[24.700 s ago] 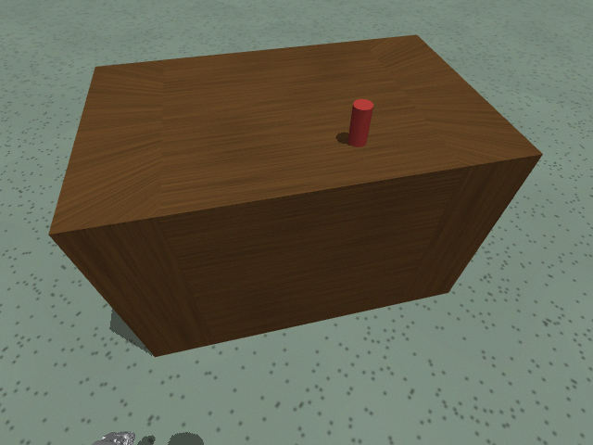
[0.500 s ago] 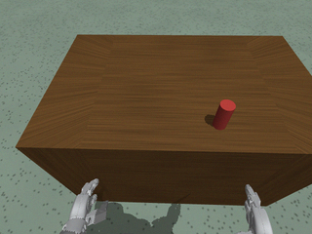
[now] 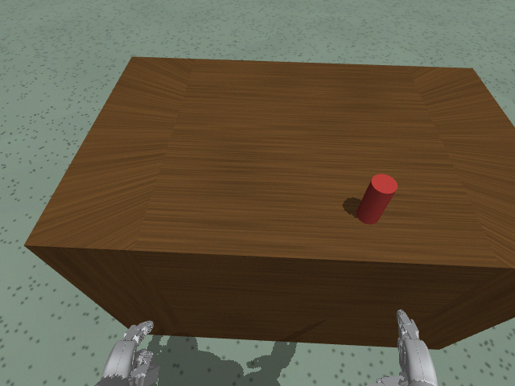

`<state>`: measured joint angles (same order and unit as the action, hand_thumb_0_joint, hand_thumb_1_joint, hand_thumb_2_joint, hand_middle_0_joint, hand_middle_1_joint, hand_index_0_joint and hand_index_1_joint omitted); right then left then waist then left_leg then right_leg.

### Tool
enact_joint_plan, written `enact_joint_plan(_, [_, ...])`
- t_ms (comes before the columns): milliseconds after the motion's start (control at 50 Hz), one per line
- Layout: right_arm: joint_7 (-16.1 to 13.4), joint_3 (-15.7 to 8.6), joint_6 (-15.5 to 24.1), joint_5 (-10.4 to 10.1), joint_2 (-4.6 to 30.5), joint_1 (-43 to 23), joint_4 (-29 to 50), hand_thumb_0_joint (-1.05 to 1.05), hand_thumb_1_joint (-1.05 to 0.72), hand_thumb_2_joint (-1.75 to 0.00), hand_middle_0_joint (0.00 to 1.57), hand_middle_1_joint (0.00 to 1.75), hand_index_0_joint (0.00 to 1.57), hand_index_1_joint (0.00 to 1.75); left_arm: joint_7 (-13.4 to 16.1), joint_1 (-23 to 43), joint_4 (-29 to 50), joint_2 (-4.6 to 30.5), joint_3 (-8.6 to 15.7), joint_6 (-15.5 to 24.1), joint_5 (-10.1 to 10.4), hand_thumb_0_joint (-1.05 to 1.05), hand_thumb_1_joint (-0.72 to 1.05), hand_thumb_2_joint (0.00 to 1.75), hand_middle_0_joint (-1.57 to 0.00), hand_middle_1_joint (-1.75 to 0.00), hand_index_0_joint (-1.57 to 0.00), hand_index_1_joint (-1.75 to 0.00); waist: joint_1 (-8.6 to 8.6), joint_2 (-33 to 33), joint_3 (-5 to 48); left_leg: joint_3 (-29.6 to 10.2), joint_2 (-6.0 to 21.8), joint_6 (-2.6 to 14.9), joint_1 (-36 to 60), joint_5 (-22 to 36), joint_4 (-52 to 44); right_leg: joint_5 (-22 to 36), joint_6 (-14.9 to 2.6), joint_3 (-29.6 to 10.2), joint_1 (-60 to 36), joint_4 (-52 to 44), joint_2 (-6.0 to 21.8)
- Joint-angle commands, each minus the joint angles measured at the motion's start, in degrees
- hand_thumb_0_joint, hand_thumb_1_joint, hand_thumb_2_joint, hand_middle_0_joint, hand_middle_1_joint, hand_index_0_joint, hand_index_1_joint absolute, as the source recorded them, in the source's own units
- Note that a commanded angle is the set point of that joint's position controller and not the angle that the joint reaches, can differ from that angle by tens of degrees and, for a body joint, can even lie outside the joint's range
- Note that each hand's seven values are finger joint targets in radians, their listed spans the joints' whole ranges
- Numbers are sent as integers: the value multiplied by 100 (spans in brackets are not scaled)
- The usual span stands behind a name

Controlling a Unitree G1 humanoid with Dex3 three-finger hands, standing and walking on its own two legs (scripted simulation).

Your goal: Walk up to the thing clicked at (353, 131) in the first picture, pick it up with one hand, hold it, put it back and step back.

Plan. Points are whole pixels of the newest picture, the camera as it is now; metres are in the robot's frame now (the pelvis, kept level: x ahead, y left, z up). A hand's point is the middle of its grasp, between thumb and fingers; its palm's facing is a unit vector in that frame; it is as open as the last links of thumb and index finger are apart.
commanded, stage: home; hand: right
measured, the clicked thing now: (375, 200) +0.45 -0.20 -0.01
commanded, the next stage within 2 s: stand in 1.82 s
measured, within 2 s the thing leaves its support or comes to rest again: neither
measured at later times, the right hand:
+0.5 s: hand out of the picture +0.05 -0.27 -0.14, palm faces -0.03 +0.92 -0.38, open 17.6 cm
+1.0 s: hand out of the picture +0.01 -0.27 -0.14, palm faces -0.05 +0.93 -0.37, open 17.4 cm
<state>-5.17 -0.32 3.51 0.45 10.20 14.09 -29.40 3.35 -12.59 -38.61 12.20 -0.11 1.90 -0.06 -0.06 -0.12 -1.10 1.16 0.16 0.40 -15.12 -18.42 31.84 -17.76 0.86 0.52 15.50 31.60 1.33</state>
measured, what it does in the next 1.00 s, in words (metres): stands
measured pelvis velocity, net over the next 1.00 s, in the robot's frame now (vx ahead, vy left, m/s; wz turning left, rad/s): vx -0.03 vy -0.01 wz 0.00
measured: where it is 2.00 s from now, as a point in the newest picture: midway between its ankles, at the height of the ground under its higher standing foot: outside the picture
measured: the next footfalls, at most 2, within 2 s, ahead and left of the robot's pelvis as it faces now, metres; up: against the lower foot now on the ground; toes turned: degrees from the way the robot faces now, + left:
none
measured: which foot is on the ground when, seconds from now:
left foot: down 0.00-1.00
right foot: down 0.00-1.00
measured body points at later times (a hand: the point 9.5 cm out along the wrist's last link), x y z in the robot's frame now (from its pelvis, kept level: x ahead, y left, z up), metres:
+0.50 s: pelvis -0.02 -0.01 +0.01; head -0.03 -0.01 +0.46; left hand +0.06 +0.29 -0.12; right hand +0.05 -0.32 -0.11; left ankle -0.02 +0.11 -0.73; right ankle -0.02 -0.13 -0.73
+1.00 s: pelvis -0.03 -0.01 +0.01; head -0.03 +0.00 +0.46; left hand +0.02 +0.29 -0.13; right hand +0.02 -0.32 -0.12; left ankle -0.02 +0.11 -0.73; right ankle -0.02 -0.13 -0.73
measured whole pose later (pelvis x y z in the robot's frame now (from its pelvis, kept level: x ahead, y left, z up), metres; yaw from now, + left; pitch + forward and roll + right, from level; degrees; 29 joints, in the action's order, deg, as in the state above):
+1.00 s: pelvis -0.03 -0.01 +0.01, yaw +0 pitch -3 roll +0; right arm -0.1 1.1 0.4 1.4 20.4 10.4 -64.2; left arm -0.7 -9.2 -65.6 20.3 0.1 -0.2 -0.8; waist 0.2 -0.9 -1.9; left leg 1.0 0.9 -0.3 -7.6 -10.3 20.3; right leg -9.5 0.2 0.7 7.9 19.9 0.4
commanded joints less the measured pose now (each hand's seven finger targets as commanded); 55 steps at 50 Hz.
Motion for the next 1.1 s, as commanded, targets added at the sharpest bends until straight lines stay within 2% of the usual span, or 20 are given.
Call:
enact_joint_plan(0, [165, -534, 127, 272, 1877, 49, -344, 0, 56, -5, 5, 5, 5, 5, -156, 86, 98, 1423, 433, 58, -295, 0, 90, 90, -20, -30, -20, -30, 63, -73, 1157, -550, 734, 285, 873, 3349, -153, 2376, -284, -294, -425, 82, 324])
enact_joint_plan(20, [213, -493, 130, 228, 1723, -19, -371, 0, 56, -5, 5, 5, 5, 5, -182, 146, 69, 1410, 430, 53, -254, 0, 90, 90, -20, -30, -20, -30, 61, -90, 1150, -533, 695, 263, 727, 3180, -188, 2299, -283, -311, -542, 49, 368])
enact_joint_plan(80, [317, -316, 128, 144, 1638, -288, -757, 0, 61, -2, 5, 4, 5, 4, -275, 289, -204, 1470, 374, 50, -166, 0, 90, 90, -20, -30, -20, -30, 75, -27, 743, -458, 588, 193, 423, 2337, -426, 1911, -263, -418, -543, -226, 411])
enact_joint_plan(140, [362, -268, 90, 152, 1772, -475, -1177, 0, 59, -3, 5, 5, 5, 5, -302, 482, -477, 1541, 337, 0, -164, 0, 90, 90, -20, -30, -20, -30, 75, -9, 292, -507, 581, 177, 214, 1751, -719, 1421, -268, -461, -470, -495, 407])
enact_joint_plan(200, [377, -245, 75, 137, 1904, -512, -1551, 0, 59, -3, 5, 5, 5, 5, -309, 516, -763, 1638, 323, -14, -143, 0, 90, 90, -20, -30, -20, -30, 54, 66, 314, -539, 620, 164, 547, 2097, -797, 1648, -280, -504, -538, -635, 430])
enact_joint_plan(360, [369, -159, -38, 90, 2162, -682, -2378, 0, 60, -3, 5, 5, 5, 5, -308, 666, -1474, 1908, 261, -63, -105, 0, 90, 90, -20, -30, -20, -30, 24, 10, 356, -536, 629, 104, 838, 1854, -1152, 1548, -283, -583, -891, -1107, 484])
enact_joint_plan(420, [393, -107, -90, 73, 2188, -710, -2598, 0, 57, -4, 5, 5, 5, 5, -310, 673, -1708, 1997, 237, -74, -99, 0, 90, 90, -20, -30, -20, -30, 3, -58, 1, -546, 572, 75, 620, 1178, -1356, 979, -257, -632, -779, -1396, 482])
enact_joint_plan(460, [400, -94, -98, 74, 2218, -738, -2712, 0, 57, -4, 5, 5, 5, 5, -314, 643, -1814, 1993, 219, -68, -110, 0, 90, 90, -20, -30, -20, -30, 19, -58, 25, -579, 615, 96, 756, 1125, -1399, 943, -261, -642, -726, -1481, 494])
enact_joint_plan(500, [408, -85, -130, 69, 2243, -695, -2811, 0, 56, -5, 5, 5, 5, 5, -313, 683, -1908, 2042, 225, -67, -107, 0, 90, 90, -20, -30, -20, -30, -17, -79, -162, -569, 572, 98, 638, 716, -1459, 457, -239, -723, -613, -1686, 503])
enact_joint_plan(520, [412, -76, -130, 79, 2207, -693, -2842, 0, 56, -5, 5, 5, 5, 5, -314, 711, -1945, 2057, 223, -69, -118, 0, 90, 90, -20, -30, -20, -30, -17, -183, -98, -582, 598, 98, 738, 810, -1457, 468, -263, -717, -603, -1662, 509])
enact_joint_plan(580, [427, -79, -158, 75, 2263, -679, -2958, 0, 56, -5, 5, 5, 5, 5, -322, 676, -2058, 2059, 219, -75, -107, 0, 90, 90, -20, -30, -20, -30, -7, -9, -230, -592, 572, 110, 639, 372, -1535, 68, -245, -770, -485, -1830, 500])
enact_joint_plan(680, [441, -65, -150, 73, 2208, -635, -3056, 0, 57, -4, 5, 5, 5, 5, -324, 698, -2180, 2060, 221, -51, -98, 0, 90, 90, -20, -30, -20, -30, -1, -107, -172, -609, 594, 108, 599, 595, -1546, 163, -233, -771, -637, -1844, 512])
enact_joint_plan(720, [440, -68, -165, 73, 2229, -635, -3091, 0, 55, -6, 5, 5, 5, 5, -329, 649, -2229, 2057, 225, -69, -94, 0, 90, 90, -20, -30, -20, -30, 3, -12, -231, -617, 569, 114, 587, 236, -1578, -69, -230, -789, -471, -1913, 499])
enact_joint_plan(780, [436, -72, -155, 73, 2240, -634, -3097, 0, 55, -5, 5, 5, 5, 5, -326, 683, -2269, 2024, 224, -61, -82, 0, 90, 90, -20, -30, -20, -30, 9, 39, -72, -669, 635, 131, 510, 416, -1657, 327, -236, -717, -766, -1747, 497])
enact_joint_plan(800, [430, -63, -151, 72, 2237, -647, -3122, 0, 56, -5, 5, 5, 5, 5, -336, 620, -2296, 1995, 218, -64, -79, 0, 90, 90, -20, -30, -20, -30, 34, 104, -109, -682, 636, 124, 538, 272, -1697, 295, -224, -719, -640, -1745, 475])
enact_joint_plan(860, [422, -69, -145, 65, 2229, -675, -3131, 0, 55, -5, 5, 5, 5, 5, -327, 650, -2320, 2009, 218, -75, -86, 0, 90, 90, -20, -30, -20, -30, 41, 58, -69, -696, 669, 113, 516, 458, -1701, 474, -222, -668, -744, -1677, 478])
enact_joint_plan(900, [419, -70, -166, 67, 2257, -648, -3168, 0, 55, -5, 5, 5, 5, 5, -334, 624, -2355, 2012, 221, -88, -77, 0, 90, 90, -20, -30, -20, -30, 33, 115, -249, -726, 641, 117, 355, -48, -1796, 112, -204, -680, -585, -1723, 440])
enact_joint_plan(940, [419, -77, -173, 68, 2270, -639, -3175, 0, 55, -6, 5, 5, 5, 5, -347, 590, -2370, 1982, 216, -104, -79, 0, 90, 90, -20, -30, -20, -30, 34, 181, -222, -763, 670, 124, 310, -201, -1857, 126, -214, -651, -591, -1661, 427])
enact_joint_plan(1020, [410, -70, -123, 29, 2265, -719, -3170, 0, 54, -6, 5, 5, 5, 5, -321, 619, -2371, 1958, 175, -48, -77, 0, 90, 90, -20, -30, -20, -30, 26, 13, 199, -686, 731, 127, 797, 1201, -1610, 1194, -236, -660, -862, -1566, 540])
enact_joint_plan(1080, [402, -63, -119, 26, 2276, -681, -3211, 0, 56, -5, 5, 5, 5, 5, -305, 661, -2381, 1977, 167, -45, -62, 0, 90, 90, -20, -30, -20, -30, 15, 67, 226, -641, 729, 121, 839, 1432, -1592, 1349, -211, -623, -917, -1548, 560])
